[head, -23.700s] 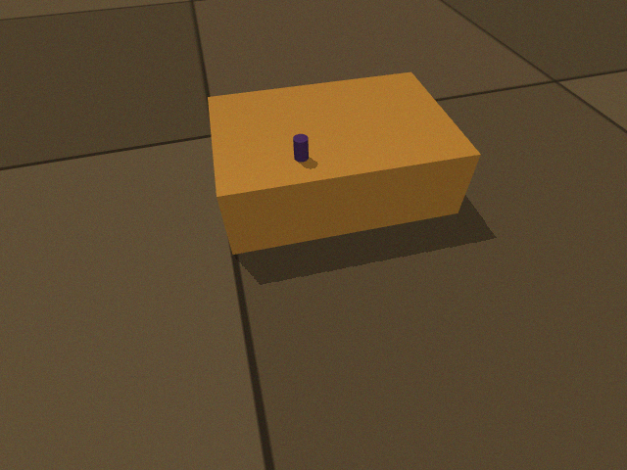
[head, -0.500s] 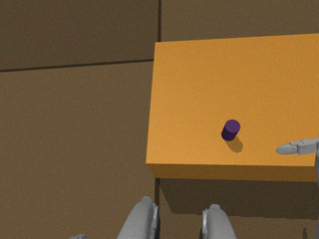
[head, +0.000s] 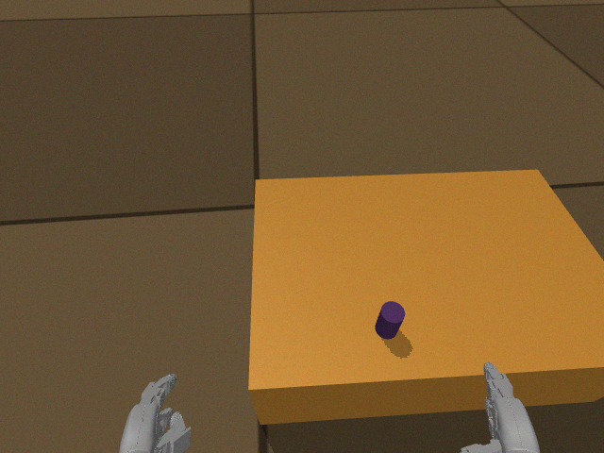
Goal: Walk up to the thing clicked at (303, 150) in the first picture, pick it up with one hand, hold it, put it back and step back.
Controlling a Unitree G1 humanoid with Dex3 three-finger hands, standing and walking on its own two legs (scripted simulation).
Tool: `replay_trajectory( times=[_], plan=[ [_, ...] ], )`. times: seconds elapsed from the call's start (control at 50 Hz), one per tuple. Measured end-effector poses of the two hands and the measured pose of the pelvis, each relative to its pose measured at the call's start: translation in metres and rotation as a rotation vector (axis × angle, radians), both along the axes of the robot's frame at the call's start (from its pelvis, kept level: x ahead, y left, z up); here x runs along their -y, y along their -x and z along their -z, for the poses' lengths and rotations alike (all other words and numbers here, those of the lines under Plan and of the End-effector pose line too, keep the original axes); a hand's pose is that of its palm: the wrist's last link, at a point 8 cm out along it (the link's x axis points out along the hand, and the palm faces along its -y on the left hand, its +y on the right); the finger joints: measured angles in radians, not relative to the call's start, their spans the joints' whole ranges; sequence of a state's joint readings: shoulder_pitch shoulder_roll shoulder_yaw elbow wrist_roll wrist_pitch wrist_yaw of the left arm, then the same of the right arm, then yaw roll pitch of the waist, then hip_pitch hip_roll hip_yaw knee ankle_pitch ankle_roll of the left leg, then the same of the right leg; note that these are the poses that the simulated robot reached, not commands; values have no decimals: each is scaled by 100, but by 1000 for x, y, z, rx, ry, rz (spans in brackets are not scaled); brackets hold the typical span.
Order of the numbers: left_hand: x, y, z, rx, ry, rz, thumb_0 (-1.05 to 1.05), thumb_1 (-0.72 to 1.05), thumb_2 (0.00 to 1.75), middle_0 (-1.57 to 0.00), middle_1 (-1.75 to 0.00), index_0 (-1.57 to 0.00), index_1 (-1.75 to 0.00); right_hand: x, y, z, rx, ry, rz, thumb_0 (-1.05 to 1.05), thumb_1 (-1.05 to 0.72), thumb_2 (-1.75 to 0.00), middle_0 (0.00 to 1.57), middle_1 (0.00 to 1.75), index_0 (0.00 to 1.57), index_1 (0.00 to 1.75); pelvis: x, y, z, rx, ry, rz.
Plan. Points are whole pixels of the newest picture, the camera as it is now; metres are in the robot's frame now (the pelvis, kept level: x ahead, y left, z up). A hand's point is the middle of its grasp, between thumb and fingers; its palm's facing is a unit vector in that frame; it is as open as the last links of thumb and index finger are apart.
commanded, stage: home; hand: right
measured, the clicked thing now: (389, 320) +0.48 -0.18 -0.36
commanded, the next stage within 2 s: stand in 1.94 s
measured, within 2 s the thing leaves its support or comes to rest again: neither
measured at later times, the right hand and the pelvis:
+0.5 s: hand out of the picture +0.15 -0.18 -0.08, palm faces +0.03 +0.95 -0.31, open 17.5 cm; pelvis -0.01 +0.00 +0.00, yaw +0 degrees
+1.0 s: hand out of the picture +0.05 -0.26 -0.10, palm faces +0.02 +0.92 -0.38, open 17.5 cm; pelvis -0.01 -0.01 +0.04, yaw -1 degrees
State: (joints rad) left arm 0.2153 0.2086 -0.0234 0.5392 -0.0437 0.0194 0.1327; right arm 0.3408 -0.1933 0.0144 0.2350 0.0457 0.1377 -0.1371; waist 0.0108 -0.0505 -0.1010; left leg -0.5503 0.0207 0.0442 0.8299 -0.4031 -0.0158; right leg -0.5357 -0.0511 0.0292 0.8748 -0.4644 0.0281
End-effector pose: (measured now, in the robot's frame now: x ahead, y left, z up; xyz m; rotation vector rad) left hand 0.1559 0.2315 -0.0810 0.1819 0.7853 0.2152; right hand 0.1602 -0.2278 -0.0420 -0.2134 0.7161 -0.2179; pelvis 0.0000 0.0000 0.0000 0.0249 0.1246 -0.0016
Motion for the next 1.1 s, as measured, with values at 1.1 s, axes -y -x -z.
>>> replay_trajectory(
  times=[1.1],
  plan=[
    [-37, 96, 7, -402, -32, 56, 1, 91, 90, -20, -30, -21, -30, 67, 132, 24, -486, 78, 61, 0, 54, -5, 6, 5, 6, 5, 5, 16, -43, 199, 36, 23]
  ],
)
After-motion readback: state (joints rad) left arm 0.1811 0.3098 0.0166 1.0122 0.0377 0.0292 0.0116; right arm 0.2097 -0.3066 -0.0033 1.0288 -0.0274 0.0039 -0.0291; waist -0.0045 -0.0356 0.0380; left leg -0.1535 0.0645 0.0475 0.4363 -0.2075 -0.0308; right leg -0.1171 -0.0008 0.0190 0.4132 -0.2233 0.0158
